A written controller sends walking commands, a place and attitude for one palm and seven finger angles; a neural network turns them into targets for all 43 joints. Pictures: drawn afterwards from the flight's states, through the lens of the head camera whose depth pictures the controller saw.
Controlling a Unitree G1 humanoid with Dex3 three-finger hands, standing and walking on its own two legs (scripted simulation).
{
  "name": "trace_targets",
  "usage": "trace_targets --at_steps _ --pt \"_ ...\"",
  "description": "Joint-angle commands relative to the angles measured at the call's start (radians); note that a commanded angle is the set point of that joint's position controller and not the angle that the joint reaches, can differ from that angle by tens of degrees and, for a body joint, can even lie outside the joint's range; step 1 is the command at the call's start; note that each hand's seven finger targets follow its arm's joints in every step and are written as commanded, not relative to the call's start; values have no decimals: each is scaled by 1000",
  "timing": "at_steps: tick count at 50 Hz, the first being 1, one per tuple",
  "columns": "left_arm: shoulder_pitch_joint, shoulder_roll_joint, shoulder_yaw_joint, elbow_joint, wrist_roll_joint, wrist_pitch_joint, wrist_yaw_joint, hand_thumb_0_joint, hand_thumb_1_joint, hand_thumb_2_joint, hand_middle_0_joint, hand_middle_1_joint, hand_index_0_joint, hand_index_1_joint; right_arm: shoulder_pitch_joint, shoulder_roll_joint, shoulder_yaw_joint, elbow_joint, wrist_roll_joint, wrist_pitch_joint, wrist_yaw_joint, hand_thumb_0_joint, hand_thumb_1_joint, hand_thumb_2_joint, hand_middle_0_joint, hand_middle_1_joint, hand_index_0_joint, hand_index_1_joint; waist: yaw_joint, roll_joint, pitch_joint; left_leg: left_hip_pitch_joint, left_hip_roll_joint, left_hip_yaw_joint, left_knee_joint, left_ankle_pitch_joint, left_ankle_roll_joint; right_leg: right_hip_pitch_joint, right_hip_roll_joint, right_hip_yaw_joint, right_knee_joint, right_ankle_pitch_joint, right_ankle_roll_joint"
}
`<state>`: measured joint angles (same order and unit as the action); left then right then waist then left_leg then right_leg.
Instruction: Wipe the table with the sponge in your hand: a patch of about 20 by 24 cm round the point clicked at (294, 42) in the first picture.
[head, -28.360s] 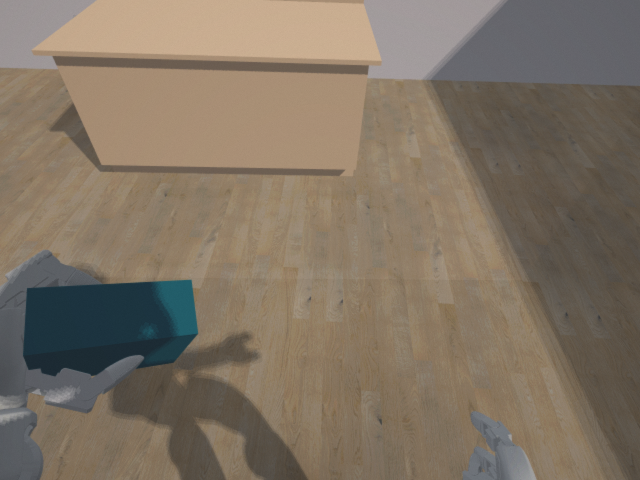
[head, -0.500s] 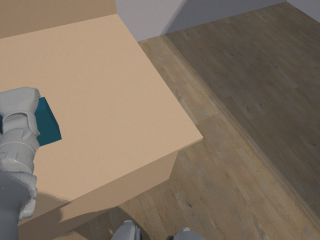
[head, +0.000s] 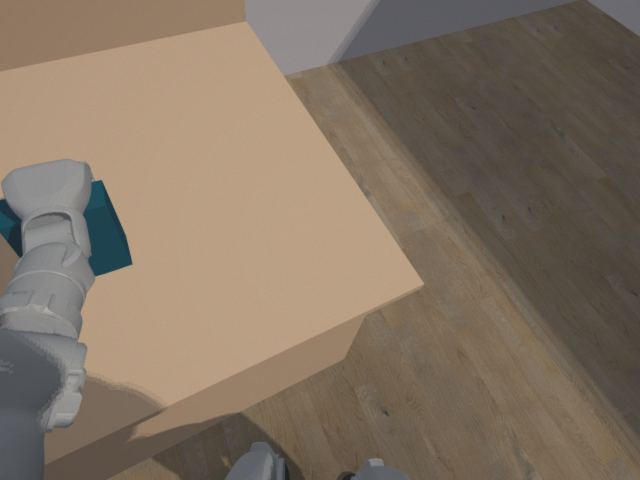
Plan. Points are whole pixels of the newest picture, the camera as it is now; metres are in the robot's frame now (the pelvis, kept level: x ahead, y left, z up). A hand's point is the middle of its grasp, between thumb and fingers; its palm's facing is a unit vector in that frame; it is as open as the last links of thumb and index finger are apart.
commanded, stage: slide across to the middle lane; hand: left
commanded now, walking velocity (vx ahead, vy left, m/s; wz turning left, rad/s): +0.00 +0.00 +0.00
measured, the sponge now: (78, 246) +0.42 +0.34 -0.04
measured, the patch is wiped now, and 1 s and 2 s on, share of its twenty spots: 0.55 0.85 0.85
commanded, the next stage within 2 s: wipe back along the middle lane in 0.48 s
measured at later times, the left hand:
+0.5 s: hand (114, 205) +0.46 +0.28 +0.01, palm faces -0.13 +0.02 -0.99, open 9.4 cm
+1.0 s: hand (131, 219) +0.44 +0.26 +0.01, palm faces -0.09 +0.00 -1.00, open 9.4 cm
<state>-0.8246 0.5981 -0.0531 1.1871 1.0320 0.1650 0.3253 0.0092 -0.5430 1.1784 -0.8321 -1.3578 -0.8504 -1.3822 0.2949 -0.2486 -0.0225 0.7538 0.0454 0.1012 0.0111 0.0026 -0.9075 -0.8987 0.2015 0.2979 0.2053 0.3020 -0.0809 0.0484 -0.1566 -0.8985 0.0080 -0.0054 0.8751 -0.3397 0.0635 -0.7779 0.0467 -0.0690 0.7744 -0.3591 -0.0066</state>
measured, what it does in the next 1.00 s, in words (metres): stands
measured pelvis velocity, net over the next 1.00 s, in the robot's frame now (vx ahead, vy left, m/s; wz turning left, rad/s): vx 0.03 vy -0.01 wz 0.00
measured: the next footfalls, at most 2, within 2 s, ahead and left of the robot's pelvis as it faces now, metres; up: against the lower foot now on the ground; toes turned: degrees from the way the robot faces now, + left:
none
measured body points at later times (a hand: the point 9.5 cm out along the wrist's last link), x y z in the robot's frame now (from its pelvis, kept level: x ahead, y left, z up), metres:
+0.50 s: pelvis +0.03 -0.01 +0.01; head +0.11 +0.01 +0.46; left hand +0.46 +0.28 +0.07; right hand +0.08 -0.27 -0.12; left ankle +0.03 +0.07 -0.69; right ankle +0.00 -0.13 -0.69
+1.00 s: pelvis +0.03 -0.01 +0.02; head +0.09 +0.00 +0.46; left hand +0.44 +0.25 +0.07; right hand +0.09 -0.28 -0.11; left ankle +0.03 +0.07 -0.69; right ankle +0.00 -0.13 -0.69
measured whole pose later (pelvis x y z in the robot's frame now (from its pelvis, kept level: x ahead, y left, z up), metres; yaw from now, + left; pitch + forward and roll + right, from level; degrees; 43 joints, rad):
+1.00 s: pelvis +0.03 -0.01 +0.02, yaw +0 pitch +16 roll -3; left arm -0.69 0.38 -0.12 1.10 0.99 0.29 0.43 -0.01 -0.45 1.12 -0.76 -1.40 -0.78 -1.43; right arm 0.24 -0.25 -0.04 0.77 0.06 0.17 0.05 0.00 -0.91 -0.90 0.20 0.30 0.20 0.30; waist -0.06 0.04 -0.17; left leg -0.70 0.01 0.01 0.75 -0.33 0.05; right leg -0.60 0.05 -0.04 0.66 -0.35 -0.02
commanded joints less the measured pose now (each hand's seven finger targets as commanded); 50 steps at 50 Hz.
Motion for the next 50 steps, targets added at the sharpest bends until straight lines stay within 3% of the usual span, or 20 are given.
trace_targets --at_steps 1,6,8,10,12,18,19,21,23,25,27,30,32,36,37,40,42,43,48,50 --pt "-354 47 -23 -139 -18 -12 18 0 100 1300 -1200 -1600 -1200 -1600 84 -181 -62 -45 -1 -19 -14 0 -900 -900 200 300 200 300 -60 55 -327 513 35 -112 -136 195 -25 -13 26 13 -134 131 -46" --pt "-387 -22 -75 -149 -10 6 13 0 100 1300 -1200 -1600 -1200 -1600 68 -176 -63 -36 -2 -10 -11 0 -900 -900 200 300 200 300 -70 67 -297 548 39 -127 -159 203 -33 -21 24 10 -146 135 -48" --pt "-380 -8 -44 -143 -18 7 18 0 100 1300 -1200 -1600 -1200 -1600 71 -177 -68 -25 -6 -9 -11 0 -900 -900 200 300 200 300 -59 72 -311 580 43 -133 -159 249 -40 -16 25 7 -144 156 -52" --pt "-354 -38 -61 -137 -13 15 20 0 100 1300 -1200 -1600 -1200 -1600 66 -171 -67 -31 -8 0 -5 0 -900 -900 200 300 200 300 -53 72 -322 585 41 -119 -153 302 -42 7 24 6 -149 186 -52" --pt "-354 2 -14 -140 -12 22 31 0 100 1300 -1200 -1600 -1200 -1600 60 -175 -67 -26 -8 7 -2 0 -900 -900 200 300 200 300 -39 73 -340 586 42 -112 -153 339 -46 40 23 12 -145 214 -54" --pt "-303 7 2 -129 -7 56 57 0 100 1300 -1200 -1600 -1200 -1600 51 -176 -69 -35 -11 26 12 0 -900 -900 200 300 200 300 -26 18 -358 542 31 -73 -137 422 -33 143 19 21 -147 342 -48" --pt "-319 -41 -39 -131 -10 59 58 0 100 1300 -1200 -1600 -1200 -1600 43 -169 -68 -39 -9 25 14 0 -900 -900 200 300 200 300 -41 30 -348 538 29 -71 -139 410 -32 134 18 21 -153 338 -46" --pt "-309 -68 -51 -115 -14 67 62 0 100 1300 -1200 -1600 -1200 -1600 41 -169 -71 -31 -9 26 17 0 -900 -900 200 300 200 300 -47 2 -338 535 33 -69 -140 401 -28 136 16 24 -157 345 -43" --pt "-308 -97 -62 -133 -26 63 61 0 100 1300 -1200 -1600 -1200 -1600 39 -167 -75 -28 -10 22 19 0 -900 -900 200 300 200 300 -39 33 -351 569 36 -76 -139 439 -34 128 15 21 -153 352 -46" --pt "-333 -124 -88 -136 -23 66 60 0 100 1300 -1200 -1600 -1200 -1600 35 -164 -78 -20 -9 26 21 0 -900 -900 200 300 200 300 -55 25 -344 576 38 -73 -139 426 -32 118 14 24 -160 349 -44" --pt "-307 -82 -37 -127 -28 69 64 0 100 1300 -1200 -1600 -1200 -1600 33 -168 -76 -15 -8 28 21 0 -900 -900 200 300 200 300 -34 25 -353 563 35 -71 -146 431 -33 149 14 29 -158 365 -48" --pt "-308 -86 -64 -95 -8 85 67 0 100 1300 -1200 -1600 -1200 -1600 30 -166 -70 -18 -5 32 19 0 -900 -900 200 300 200 300 -45 0 -322 521 25 -59 -154 368 -24 160 12 30 -168 340 -44" --pt "-273 -50 -17 -89 -14 89 73 0 100 1300 -1200 -1600 -1200 -1600 21 -171 -69 -18 -5 32 19 0 -900 -900 200 300 200 300 -22 1 -323 499 23 -55 -160 364 -24 187 9 37 -165 354 -48" --pt "-200 -100 -54 -78 -22 97 72 0 100 1300 -1200 -1600 -1200 -1600 14 -163 -67 -38 -1 33 22 0 -900 -900 200 300 200 300 -20 -42 -325 460 12 -30 -158 341 -15 238 6 43 -171 393 -41" --pt "-184 -77 -21 -91 -30 91 72 0 100 1300 -1200 -1600 -1200 -1600 10 -165 -69 -36 0 31 22 0 -900 -900 200 300 200 300 -6 -24 -343 468 14 -32 -156 356 -17 248 4 48 -165 406 -44" --pt "-122 -128 -61 -112 -35 93 68 0 100 1300 -1200 -1600 -1200 -1600 0 -158 -69 -52 3 34 25 0 -900 -900 200 300 200 300 -2 -36 -342 466 9 -21 -156 366 -14 272 4 48 -169 441 -41" --pt "-58 -91 -15 -96 -43 101 71 0 100 1300 -1200 -1600 -1200 -1600 -9 -162 -68 -50 8 38 25 0 -900 -900 200 300 200 300 14 -60 -320 441 7 -21 -162 366 -14 303 0 54 -169 460 -44" --pt "-55 -130 -60 -98 -40 107 68 0 100 1300 -1200 -1600 -1200 -1600 -13 -160 -64 -58 8 40 25 0 -900 -900 200 300 200 300 7 -63 -294 432 4 -19 -166 346 -13 289 1 48 -171 442 -42" --pt "-2 -151 -67 -105 -37 127 71 0 100 1300 -1200 -1600 -1200 -1600 -33 -157 -64 -67 11 47 26 0 -900 -900 200 300 200 300 23 -57 -259 441 4 -21 -182 324 -14 275 1 42 -180 394 -49" --pt "-8 -173 -85 -118 -37 135 70 0 100 1300 -1200 -1600 -1200 -1600 -45 -153 -63 -73 13 50 24 0 -900 -900 200 300 200 300 18 -60 -247 442 5 -19 -188 309 -15 266 1 42 -186 383 -48"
